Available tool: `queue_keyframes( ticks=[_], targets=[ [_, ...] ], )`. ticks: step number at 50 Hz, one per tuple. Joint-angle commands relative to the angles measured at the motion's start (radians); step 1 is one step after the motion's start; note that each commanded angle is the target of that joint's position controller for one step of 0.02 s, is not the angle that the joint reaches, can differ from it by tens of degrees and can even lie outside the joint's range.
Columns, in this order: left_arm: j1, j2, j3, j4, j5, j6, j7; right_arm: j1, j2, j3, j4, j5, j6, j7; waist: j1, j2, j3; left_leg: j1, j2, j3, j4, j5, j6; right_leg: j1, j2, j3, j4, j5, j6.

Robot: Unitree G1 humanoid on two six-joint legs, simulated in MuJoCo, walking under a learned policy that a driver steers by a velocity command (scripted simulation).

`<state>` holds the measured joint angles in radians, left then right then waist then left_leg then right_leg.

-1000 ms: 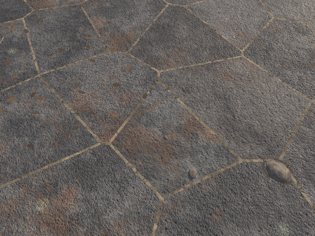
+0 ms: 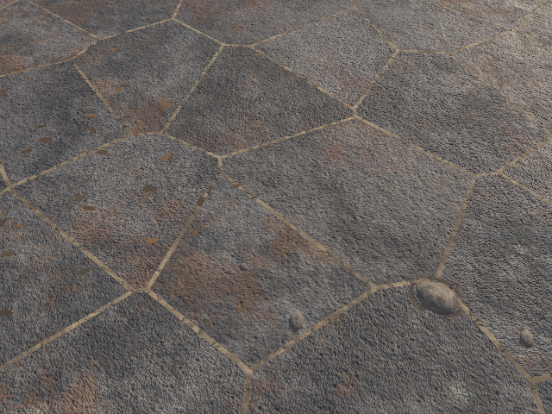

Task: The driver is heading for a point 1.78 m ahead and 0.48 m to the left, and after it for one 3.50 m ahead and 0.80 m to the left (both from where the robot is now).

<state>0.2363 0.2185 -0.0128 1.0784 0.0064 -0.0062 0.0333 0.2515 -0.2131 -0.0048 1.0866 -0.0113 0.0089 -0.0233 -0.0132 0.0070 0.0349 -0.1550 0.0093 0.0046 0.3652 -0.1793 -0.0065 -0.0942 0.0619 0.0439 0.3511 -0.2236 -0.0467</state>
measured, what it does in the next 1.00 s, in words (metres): walks ahead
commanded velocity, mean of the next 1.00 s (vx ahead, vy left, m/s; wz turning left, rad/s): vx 0.13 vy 0.00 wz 0.00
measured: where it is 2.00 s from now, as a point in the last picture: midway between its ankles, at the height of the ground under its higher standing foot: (271, 352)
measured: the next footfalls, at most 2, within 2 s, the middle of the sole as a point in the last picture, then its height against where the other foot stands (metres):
right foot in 1.30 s outside the picture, level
left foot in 1.84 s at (233, 332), level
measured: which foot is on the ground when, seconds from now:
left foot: down 0.00-1.00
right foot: down 0.00-0.84, up 0.86-1.00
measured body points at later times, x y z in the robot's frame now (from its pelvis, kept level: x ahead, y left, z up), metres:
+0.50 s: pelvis +0.01 +0.00 +0.00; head +0.01 +0.00 +0.45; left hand +0.00 +0.23 -0.16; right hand +0.00 -0.23 -0.16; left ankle +0.01 +0.12 -0.75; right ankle -0.02 -0.09 -0.75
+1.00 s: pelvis +0.13 +0.06 +0.00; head +0.14 +0.08 +0.45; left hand +0.15 +0.30 -0.16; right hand +0.06 -0.18 -0.15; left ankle +0.06 +0.12 -0.75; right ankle +0.09 -0.07 -0.67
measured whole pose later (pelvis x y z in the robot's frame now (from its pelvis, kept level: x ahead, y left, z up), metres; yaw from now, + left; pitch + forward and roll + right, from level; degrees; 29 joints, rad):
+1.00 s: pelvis +0.13 +0.06 +0.00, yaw +0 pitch +0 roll -1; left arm 0.28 0.21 0.04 1.06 0.04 -0.06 -0.02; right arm 0.44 -0.17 -0.03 1.10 -0.02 -0.08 0.00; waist -0.01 -0.03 0.01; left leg -0.06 -0.06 0.07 0.33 -0.29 0.08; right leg -0.44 -0.03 -0.03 1.06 -0.27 -0.08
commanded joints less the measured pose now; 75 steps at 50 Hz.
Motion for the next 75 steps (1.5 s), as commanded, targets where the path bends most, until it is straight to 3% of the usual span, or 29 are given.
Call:
queue_keyframes(
  ticks=[1,27,30,32,34,36,38,39,41,42,43,44,45,46,48,52,56,59,62,63,64,65,66,67,68,69,71,73,75],
  targets=[
    [0.030,0.096,0.012,-0.010,0.000,-0.008,0.004,0.036,-0.089,-0.011,-0.004,0.000,-0.006,-0.005,0.000,-0.010,0.017,0.034,0.081,-0.080,-0.035,0.086,0.029,-0.087,-0.131,0.112,-0.079,0.109,-0.021],
    [0.117,0.031,0.003,0.060,0.001,-0.008,0.013,0.084,-0.034,0.003,0.066,0.002,-0.007,-0.018,0.006,-0.005,0.035,0.009,0.079,-0.080,-0.018,0.098,0.035,-0.081,-0.127,0.092,-0.046,0.148,-0.016],
    [0.137,0.060,0.018,0.061,0.004,0.000,0.012,0.089,-0.042,-0.005,0.060,-0.004,-0.001,-0.014,0.013,-0.034,0.038,-0.025,0.019,-0.040,0.037,-0.208,0.054,-0.108,-0.099,0.106,-0.060,-0.232,-0.049],
    [0.172,0.085,0.035,0.055,0.007,0.010,0.007,0.059,-0.037,-0.010,0.032,-0.016,0.002,-0.004,0.035,-0.077,0.121,-0.172,-0.022,-0.017,0.132,-0.393,0.071,-0.146,-0.140,0.201,-0.103,-0.532,-0.104],
    [0.240,0.107,0.052,0.066,0.008,0.009,0.006,0.013,0.010,-0.001,-0.009,-0.031,-0.011,0.008,0.063,-0.155,0.176,-0.310,-0.038,0.054,0.289,-0.309,0.069,-0.102,-0.272,0.382,-0.193,-0.649,-0.178],
    [0.241,0.108,0.061,0.059,0.016,-0.004,0.002,-0.029,-0.009,-0.007,-0.048,-0.030,-0.036,0.016,0.066,-0.141,0.184,-0.362,0.007,0.037,0.374,-0.269,0.076,-0.087,-0.332,0.443,-0.222,-0.544,-0.217],
    [0.215,0.118,0.070,0.046,0.018,-0.020,-0.002,-0.017,-0.021,-0.016,-0.071,-0.020,-0.059,0.028,0.040,-0.132,0.163,-0.336,0.025,0.031,0.325,-0.278,0.087,-0.072,-0.325,0.393,-0.192,-0.424,-0.211],
    [0.185,0.110,0.071,0.037,0.011,-0.026,-0.004,0.018,-0.016,-0.018,-0.067,-0.012,-0.068,0.031,0.012,-0.122,0.153,-0.242,0.013,0.049,0.246,-0.230,0.091,-0.112,-0.295,0.336,-0.166,-0.365,-0.190],
    [0.102,0.089,0.069,0.005,0.002,-0.035,-0.007,0.219,-0.005,-0.030,0.003,0.001,-0.079,0.027,-0.085,-0.066,0.108,0.134,-0.045,0.077,0.067,-0.120,0.091,-0.317,-0.193,0.196,-0.028,-0.265,-0.131],
    [0.070,0.041,0.055,-0.020,0.006,-0.049,-0.013,0.342,-0.067,-0.050,0.029,-0.011,-0.087,0.017,-0.137,0.090,0.071,0.302,0.094,-0.135,-0.063,-0.229,0.107,-0.445,-0.100,0.067,0.220,-0.188,-0.090],
    [0.063,-0.013,0.041,-0.064,0.008,-0.062,-0.022,0.478,-0.185,-0.081,0.056,-0.006,-0.083,0.015,-0.157,0.326,0.013,0.400,0.330,-0.561,-0.226,-0.452,0.196,-0.614,0.020,-0.089,0.528,-0.275,-0.047],
    [0.040,0.069,0.059,-0.069,0.041,-0.061,-0.029,0.427,-0.134,-0.071,0.058,-0.006,-0.070,0.014,-0.101,0.170,0.084,0.302,0.372,-0.614,-0.227,-0.481,0.220,-0.662,-0.041,-0.042,0.708,-0.294,-0.057],
    [0.030,0.046,0.057,-0.068,0.041,-0.065,-0.040,0.323,-0.096,-0.059,0.017,-0.010,-0.073,0.019,-0.053,0.061,0.139,0.217,0.342,-0.536,-0.228,-0.436,0.214,-0.671,-0.087,-0.014,0.769,-0.194,-0.064],
    [0.039,0.019,0.051,-0.059,0.029,-0.072,-0.049,0.253,-0.083,-0.054,-0.009,-0.012,-0.081,0.021,-0.023,0.027,0.144,0.171,0.300,-0.440,-0.239,-0.313,0.201,-0.642,-0.115,-0.008,0.772,-0.106,-0.057],
    [0.040,0.024,0.057,-0.057,0.031,-0.068,-0.061,0.219,-0.048,-0.039,-0.019,-0.008,-0.099,0.018,0.008,0.030,0.115,0.161,0.231,-0.286,-0.249,-0.085,0.175,-0.603,-0.137,-0.032,0.738,-0.021,-0.035],
    [-0.031,0.019,0.061,-0.090,0.026,-0.044,-0.064,0.327,-0.032,-0.022,0.026,-0.002,-0.112,0.012,0.006,0.070,0.074,0.222,0.180,-0.120,-0.191,0.405,0.157,-0.638,-0.110,-0.106,0.706,0.027,-0.008],
    [-0.234,-0.006,0.044,-0.173,0.016,-0.038,-0.065,0.336,-0.027,-0.009,0.027,-0.006,-0.113,0.006,-0.020,0.083,0.120,0.158,0.145,-0.052,-0.208,0.535,0.149,-0.596,-0.076,-0.169,0.469,0.103,0.000],
    [-0.297,-0.003,0.036,-0.204,0.008,-0.038,-0.061,0.347,-0.050,-0.009,0.034,-0.007,-0.117,-0.001,-0.024,0.105,0.121,0.156,0.159,-0.028,-0.198,0.671,0.149,-0.469,-0.038,-0.209,0.298,0.134,-0.031],
    [-0.148,0.054,0.059,-0.174,0.007,-0.047,-0.043,0.305,-0.086,-0.019,0.030,-0.007,-0.123,-0.007,0.061,0.116,0.027,0.216,0.184,-0.004,-0.003,1.009,0.134,-0.266,0.018,-0.204,0.251,0.095,-0.093],
    [-0.011,0.078,0.074,-0.131,0.005,-0.054,-0.036,0.284,-0.098,-0.023,0.025,-0.008,-0.120,-0.007,0.118,0.117,-0.044,0.223,0.185,-0.003,0.148,1.023,0.132,-0.143,0.029,-0.184,0.217,0.090,-0.115],
    [0.134,0.098,0.089,-0.084,0.012,-0.061,-0.028,0.257,-0.105,-0.026,0.018,-0.001,-0.115,-0.004,0.187,0.101,-0.109,0.146,0.163,0.014,0.342,0.894,0.128,0.040,0.000,-0.154,0.140,0.119,-0.137],
    [0.275,0.177,0.113,-0.057,0.038,-0.064,-0.020,0.268,-0.063,-0.017,-0.007,0.002,-0.114,0.004,0.217,-0.001,-0.207,-0.033,0.107,0.045,0.643,0.516,0.125,0.245,-0.212,0.086,0.113,-0.068,-0.182],
    [0.260,0.227,0.123,-0.068,0.050,-0.059,-0.028,0.395,0.050,-0.005,-0.016,0.024,-0.106,0.019,0.116,-0.194,-0.289,-0.376,-0.091,0.031,1.030,-0.358,0.097,0.432,-0.488,0.627,-0.009,-0.115,-0.348],
    [0.167,0.183,0.119,-0.074,0.007,-0.054,-0.039,0.283,-0.055,-0.030,-0.032,0.002,-0.100,0.017,0.113,-0.046,-0.202,-0.468,-0.037,-0.074,1.063,-0.270,0.122,0.318,-0.434,0.646,-0.111,-0.297,-0.326],
    [0.057,0.123,0.101,-0.095,-0.002,-0.059,-0.042,0.183,-0.067,-0.038,-0.074,-0.003,-0.104,0.022,0.074,-0.040,-0.048,-0.498,0.011,-0.064,1.008,-0.164,0.127,0.159,-0.407,0.490,-0.153,-0.296,-0.287],
    [0.015,0.066,0.087,-0.096,0.003,-0.070,-0.045,0.146,-0.055,-0.039,-0.081,-0.007,-0.107,0.024,0.045,0.010,0.019,-0.455,0.042,-0.061,0.950,-0.111,0.126,0.036,-0.366,0.389,-0.187,-0.162,-0.256],
    [0.038,0.009,0.065,-0.067,0.007,-0.089,-0.036,0.178,-0.013,-0.038,-0.071,-0.025,-0.084,0.032,-0.016,0.000,0.033,-0.343,0.075,-0.058,0.861,-0.093,0.102,-0.093,-0.292,0.225,-0.205,0.035,-0.203],
    [0.096,0.023,0.062,-0.042,0.006,-0.106,-0.030,0.170,0.009,-0.038,-0.079,-0.028,-0.065,0.040,-0.032,-0.018,0.035,-0.336,0.081,-0.035,0.803,-0.088,0.081,-0.112,-0.265,0.149,-0.214,0.163,-0.193],
    [0.138,0.057,0.065,-0.032,0.006,-0.112,-0.028,0.090,-0.006,-0.042,-0.112,-0.030,-0.052,0.046,-0.030,-0.034,0.056,-0.404,0.096,-0.009,0.737,-0.034,0.064,-0.103,-0.248,0.095,-0.235,0.211,-0.186]
  ],
)
Velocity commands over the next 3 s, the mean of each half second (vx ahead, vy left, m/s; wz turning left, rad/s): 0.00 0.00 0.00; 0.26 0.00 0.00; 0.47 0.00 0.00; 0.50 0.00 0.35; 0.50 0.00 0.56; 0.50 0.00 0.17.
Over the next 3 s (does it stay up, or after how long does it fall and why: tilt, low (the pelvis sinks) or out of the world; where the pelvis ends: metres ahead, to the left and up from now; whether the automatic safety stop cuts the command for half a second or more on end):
stays up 1.16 0.31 -0.01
